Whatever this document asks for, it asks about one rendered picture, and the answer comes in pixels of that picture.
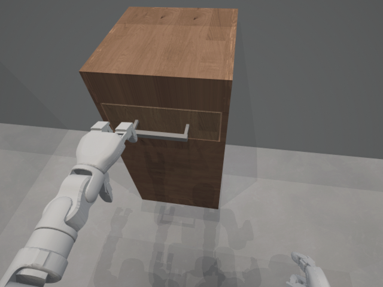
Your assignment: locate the handle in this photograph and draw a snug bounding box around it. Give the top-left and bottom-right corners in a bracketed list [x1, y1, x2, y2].
[133, 120, 189, 142]

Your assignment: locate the drawer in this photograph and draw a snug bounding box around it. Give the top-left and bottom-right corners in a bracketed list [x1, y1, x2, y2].
[102, 103, 222, 141]

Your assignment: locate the right robot hand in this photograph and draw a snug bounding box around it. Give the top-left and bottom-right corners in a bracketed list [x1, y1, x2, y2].
[286, 252, 330, 287]

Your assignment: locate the left robot hand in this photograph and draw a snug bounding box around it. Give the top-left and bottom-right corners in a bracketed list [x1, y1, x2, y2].
[76, 121, 138, 203]

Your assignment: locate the cabinet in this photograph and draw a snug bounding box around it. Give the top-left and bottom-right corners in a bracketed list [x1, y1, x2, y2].
[79, 7, 238, 209]

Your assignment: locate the left robot forearm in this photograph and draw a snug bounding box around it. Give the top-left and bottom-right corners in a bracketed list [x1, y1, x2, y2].
[0, 164, 105, 287]

